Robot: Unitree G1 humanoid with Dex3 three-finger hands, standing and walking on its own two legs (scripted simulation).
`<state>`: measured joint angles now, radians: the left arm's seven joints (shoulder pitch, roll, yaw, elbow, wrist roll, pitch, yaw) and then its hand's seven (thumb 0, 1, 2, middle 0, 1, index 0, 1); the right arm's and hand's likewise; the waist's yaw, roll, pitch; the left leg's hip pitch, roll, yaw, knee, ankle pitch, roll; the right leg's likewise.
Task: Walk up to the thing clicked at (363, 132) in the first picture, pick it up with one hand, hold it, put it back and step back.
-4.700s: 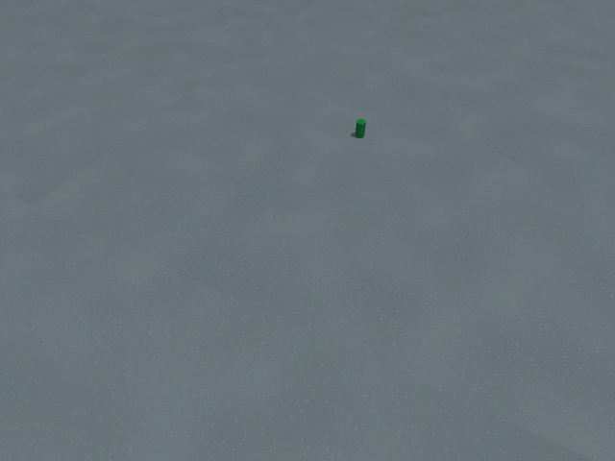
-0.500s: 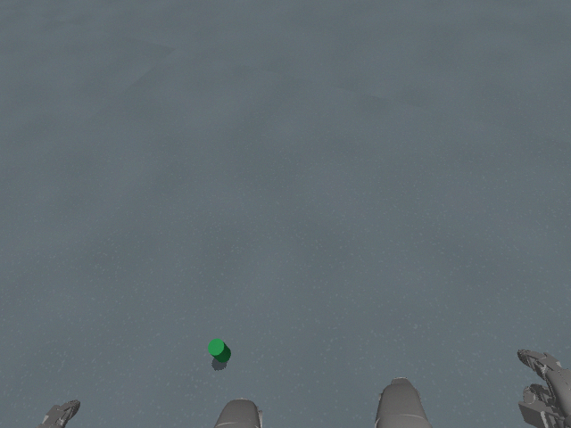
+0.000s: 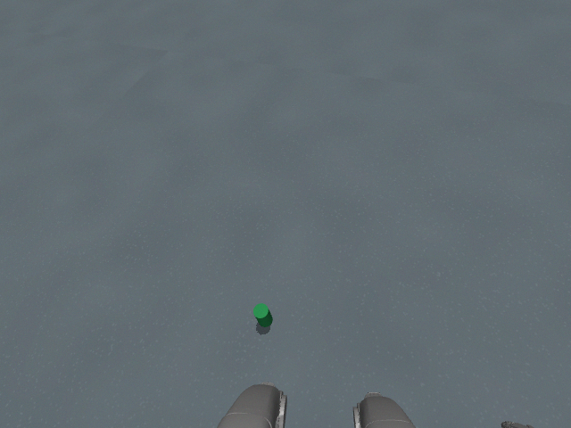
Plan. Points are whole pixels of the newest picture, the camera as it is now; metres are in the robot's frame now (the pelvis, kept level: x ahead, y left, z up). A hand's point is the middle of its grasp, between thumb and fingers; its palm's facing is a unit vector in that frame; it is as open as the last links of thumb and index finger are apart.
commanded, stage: walk up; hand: left
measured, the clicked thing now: (263, 315) +0.51 +0.20 -0.69
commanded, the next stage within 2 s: none
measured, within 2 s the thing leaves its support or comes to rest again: neither
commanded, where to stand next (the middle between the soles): +0.11 +0.01 m, yaw -4 degrees
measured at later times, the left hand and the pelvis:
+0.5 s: hand out of the picture +0.06 +0.32 -0.12, palm faces -0.14 -0.93 -0.34, open 7.4 cm; pelvis -0.01 +0.04 +0.03, yaw -6 degrees
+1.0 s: hand (140, 397) +0.18 +0.28 -0.13, palm faces -0.05 -0.92 -0.39, open 7.4 cm; pelvis +0.06 +0.02 +0.01, yaw -5 degrees
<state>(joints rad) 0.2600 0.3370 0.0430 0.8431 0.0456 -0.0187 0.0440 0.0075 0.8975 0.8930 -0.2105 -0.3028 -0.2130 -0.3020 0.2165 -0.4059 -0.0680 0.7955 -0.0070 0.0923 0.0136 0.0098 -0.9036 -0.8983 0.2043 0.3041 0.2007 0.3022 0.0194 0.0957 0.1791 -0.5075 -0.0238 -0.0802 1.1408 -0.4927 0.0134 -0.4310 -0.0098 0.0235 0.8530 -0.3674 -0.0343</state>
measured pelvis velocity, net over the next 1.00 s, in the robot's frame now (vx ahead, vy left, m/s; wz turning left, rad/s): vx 0.06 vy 0.02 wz -0.08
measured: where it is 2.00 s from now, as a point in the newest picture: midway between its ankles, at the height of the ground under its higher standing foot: outside the picture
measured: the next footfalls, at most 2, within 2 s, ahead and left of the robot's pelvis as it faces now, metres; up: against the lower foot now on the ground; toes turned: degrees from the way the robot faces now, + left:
left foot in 0.10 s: +0.00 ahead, +0.19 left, +0.00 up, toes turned -1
right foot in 0.56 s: +0.07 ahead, -0.13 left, +0.00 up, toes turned -8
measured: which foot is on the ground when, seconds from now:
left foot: up 0.00-0.08, down 0.10-0.60, up 0.62-0.90, down 0.92-1.00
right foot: down 0.00-0.14, up 0.16-0.54, down 0.56-0.96, up 0.98-1.00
